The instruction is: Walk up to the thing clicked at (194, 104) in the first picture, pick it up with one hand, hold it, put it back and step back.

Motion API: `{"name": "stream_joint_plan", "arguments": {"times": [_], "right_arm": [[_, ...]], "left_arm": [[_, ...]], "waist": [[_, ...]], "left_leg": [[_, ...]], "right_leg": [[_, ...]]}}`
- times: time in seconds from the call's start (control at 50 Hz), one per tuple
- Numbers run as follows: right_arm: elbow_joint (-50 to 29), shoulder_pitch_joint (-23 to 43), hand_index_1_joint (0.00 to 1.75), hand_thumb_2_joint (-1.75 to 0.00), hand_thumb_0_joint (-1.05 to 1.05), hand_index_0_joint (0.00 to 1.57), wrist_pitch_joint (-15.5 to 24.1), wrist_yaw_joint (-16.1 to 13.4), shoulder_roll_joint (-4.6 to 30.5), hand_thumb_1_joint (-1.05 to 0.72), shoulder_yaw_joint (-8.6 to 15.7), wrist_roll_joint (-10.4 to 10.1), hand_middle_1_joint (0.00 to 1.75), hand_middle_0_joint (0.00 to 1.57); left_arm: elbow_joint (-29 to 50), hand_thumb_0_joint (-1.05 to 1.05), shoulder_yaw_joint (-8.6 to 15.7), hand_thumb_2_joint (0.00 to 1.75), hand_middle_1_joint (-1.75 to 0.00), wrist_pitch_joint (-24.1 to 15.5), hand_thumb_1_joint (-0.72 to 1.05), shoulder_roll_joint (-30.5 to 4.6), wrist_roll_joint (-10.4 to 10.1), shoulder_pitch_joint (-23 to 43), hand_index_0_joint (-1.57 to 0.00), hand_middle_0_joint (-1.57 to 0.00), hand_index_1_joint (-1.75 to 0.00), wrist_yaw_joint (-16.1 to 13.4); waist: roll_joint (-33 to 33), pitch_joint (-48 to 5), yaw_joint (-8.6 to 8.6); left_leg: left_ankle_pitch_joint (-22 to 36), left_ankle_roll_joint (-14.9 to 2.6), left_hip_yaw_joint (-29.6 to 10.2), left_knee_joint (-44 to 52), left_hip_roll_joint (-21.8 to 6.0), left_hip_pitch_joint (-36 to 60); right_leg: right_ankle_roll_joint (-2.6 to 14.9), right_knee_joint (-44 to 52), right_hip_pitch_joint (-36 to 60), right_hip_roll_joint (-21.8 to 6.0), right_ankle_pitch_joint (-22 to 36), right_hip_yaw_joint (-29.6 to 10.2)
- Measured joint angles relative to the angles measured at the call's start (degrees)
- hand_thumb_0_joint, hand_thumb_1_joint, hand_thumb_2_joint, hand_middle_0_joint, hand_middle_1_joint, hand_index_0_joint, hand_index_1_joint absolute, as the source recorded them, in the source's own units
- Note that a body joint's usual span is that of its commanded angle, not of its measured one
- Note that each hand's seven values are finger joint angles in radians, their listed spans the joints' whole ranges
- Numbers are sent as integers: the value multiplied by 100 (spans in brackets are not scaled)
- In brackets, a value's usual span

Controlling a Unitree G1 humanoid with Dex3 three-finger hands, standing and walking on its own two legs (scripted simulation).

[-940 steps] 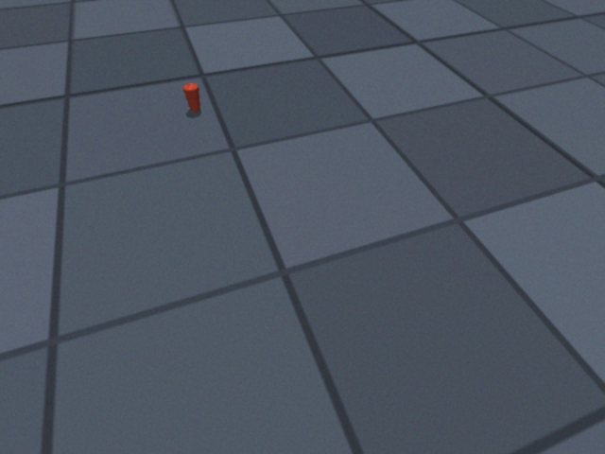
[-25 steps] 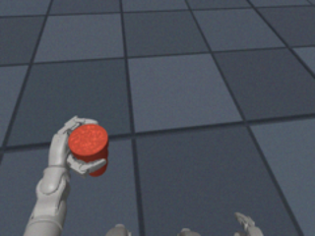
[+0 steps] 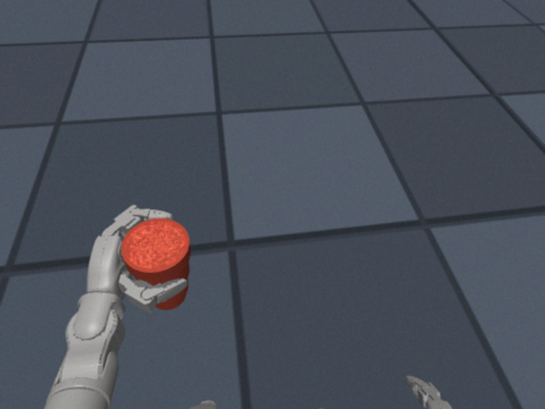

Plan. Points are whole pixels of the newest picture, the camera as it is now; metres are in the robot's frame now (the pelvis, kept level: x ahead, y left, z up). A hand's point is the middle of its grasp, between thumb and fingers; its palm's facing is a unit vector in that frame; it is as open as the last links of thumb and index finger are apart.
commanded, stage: hold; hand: left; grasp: from the side
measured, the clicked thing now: (163, 271) +0.32 +0.17 +0.00
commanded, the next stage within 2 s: none
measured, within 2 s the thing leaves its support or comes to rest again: neither
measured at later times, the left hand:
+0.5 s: hand (148, 261) +0.31 +0.18 +0.04, palm faces +0.06 -1.00 -0.05, open 11.3 cm
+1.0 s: hand (149, 261) +0.31 +0.17 +0.04, palm faces +0.06 -1.00 -0.04, open 11.3 cm
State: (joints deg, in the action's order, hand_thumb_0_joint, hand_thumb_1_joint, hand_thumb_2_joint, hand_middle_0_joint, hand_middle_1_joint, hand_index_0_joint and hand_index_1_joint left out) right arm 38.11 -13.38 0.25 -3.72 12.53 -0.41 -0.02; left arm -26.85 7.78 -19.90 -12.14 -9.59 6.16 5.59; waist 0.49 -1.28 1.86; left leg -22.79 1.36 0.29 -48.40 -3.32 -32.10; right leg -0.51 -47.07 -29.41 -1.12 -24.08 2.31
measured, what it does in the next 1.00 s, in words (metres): stands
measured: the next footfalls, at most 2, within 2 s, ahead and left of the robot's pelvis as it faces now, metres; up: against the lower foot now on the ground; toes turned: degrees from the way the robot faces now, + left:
none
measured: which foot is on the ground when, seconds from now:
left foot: down 0.00-1.00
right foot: down 0.00-1.00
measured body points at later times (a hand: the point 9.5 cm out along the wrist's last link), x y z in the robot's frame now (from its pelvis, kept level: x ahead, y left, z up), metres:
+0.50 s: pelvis -0.01 +0.01 +0.01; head +0.03 +0.02 +0.45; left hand +0.31 +0.23 +0.04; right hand +0.12 -0.24 -0.11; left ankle +0.02 +0.13 -0.70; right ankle +0.00 -0.13 -0.70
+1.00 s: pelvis -0.01 +0.01 +0.01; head +0.03 +0.01 +0.45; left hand +0.30 +0.23 +0.04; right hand +0.11 -0.24 -0.10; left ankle +0.02 +0.13 -0.70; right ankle +0.00 -0.13 -0.70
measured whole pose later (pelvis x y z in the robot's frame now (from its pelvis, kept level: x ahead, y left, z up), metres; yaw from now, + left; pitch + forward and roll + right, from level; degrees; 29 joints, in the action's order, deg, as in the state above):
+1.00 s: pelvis -0.01 +0.01 +0.01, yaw +0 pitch +4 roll -1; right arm 39.7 -13.2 2.4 -2.3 12.2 -0.2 0.0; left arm -27.4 6.3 -20.3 -12.0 -8.7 6.7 3.5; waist 0.5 -0.2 1.5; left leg -21.2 0.7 0.6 -46.3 -2.9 -29.4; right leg -1.1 -44.2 -26.4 -1.4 -22.1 2.0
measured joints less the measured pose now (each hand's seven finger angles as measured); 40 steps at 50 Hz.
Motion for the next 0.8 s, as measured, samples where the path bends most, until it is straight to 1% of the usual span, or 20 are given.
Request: {"name": "stream_joint_plan", "arguments": {"times": [0.1, 0.5, 0.56, 0.62, 0.8], "right_arm": [[-2, 8, 30, -90, 1, 20, 28, 4, -9, -93, 2, -10, 30, 20], [100, 21, 30, -90, 1, 20, 119, 63, -47, -93, 0, 6, 30, 20], [115, 7, 30, -90, 1, 20, 137, 85, -47, -93, -1, 2, 30, 20], [130, -3, 30, -90, 1, 20, 152, 103, -44, -92, 5, 10, 30, 20], [125, -42, 30, -90, 1, 20, 182, 131, -27, -93, 28, -15, 30, 20]], "left_arm": [[3, 1, -10, 106, -100, 0, -54, 7, -3, -16, -65, -73, -100, -12], [20, 1, -128, 106, -100, -5, -54, -15, 95, 23, -65, -73, -100, -159], [-63, 1, -134, 106, -100, -7, -54, -17, 68, 74, -65, -73, -100, -147], [-113, 1, -144, 106, -100, -14, -54, -18, 85, 123, -65, -73, -100, -153], [70, 1, -160, 106, -100, -45, -54, 30, 75, -18, -64, -73, -101, -202]], "waist": [[-9, 33, -7], [-15, 99, -44], [-7, 94, -43], [-2, 101, -38], [5, 128, -34]], "left_leg": [[38, -13, 15, 79, 10, 105], [126, -63, 35, 188, 41, 246], [132, -67, 38, 192, 40, 248], [137, -72, 34, 185, 40, 236], [149, -75, 55, 218, 37, 268]], "right_leg": [[-13, 86, 104, -8, 46, -12], [-62, 252, 269, -33, 170, -30], [-65, 264, 274, -31, 183, -33], [-69, 266, 267, -31, 191, -30], [-73, 296, 289, -27, 210, -51]]}}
